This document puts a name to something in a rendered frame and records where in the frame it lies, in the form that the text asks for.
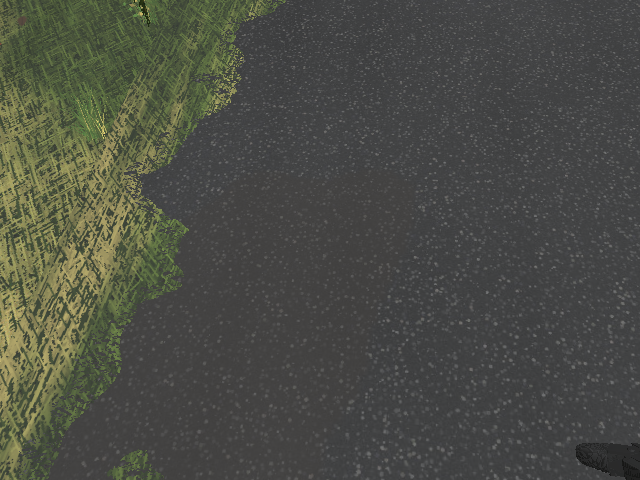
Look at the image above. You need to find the right robot hand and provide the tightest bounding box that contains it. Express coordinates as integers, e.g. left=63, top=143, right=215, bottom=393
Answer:
left=575, top=443, right=640, bottom=480

